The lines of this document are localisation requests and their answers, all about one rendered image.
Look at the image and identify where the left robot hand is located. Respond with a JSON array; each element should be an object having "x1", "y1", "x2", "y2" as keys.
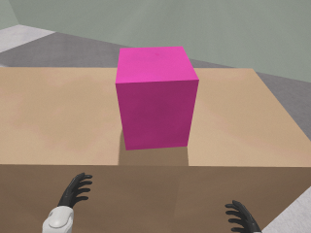
[{"x1": 57, "y1": 172, "x2": 92, "y2": 209}]

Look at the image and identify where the pedestal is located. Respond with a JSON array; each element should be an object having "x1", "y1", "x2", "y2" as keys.
[{"x1": 0, "y1": 67, "x2": 311, "y2": 233}]

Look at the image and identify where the robot left forearm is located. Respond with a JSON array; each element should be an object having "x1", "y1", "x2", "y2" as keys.
[{"x1": 42, "y1": 206, "x2": 74, "y2": 233}]

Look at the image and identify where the carton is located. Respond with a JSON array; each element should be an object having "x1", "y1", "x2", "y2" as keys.
[{"x1": 115, "y1": 46, "x2": 199, "y2": 150}]

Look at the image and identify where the right robot hand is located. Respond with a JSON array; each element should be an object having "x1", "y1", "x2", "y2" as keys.
[{"x1": 225, "y1": 200, "x2": 262, "y2": 233}]

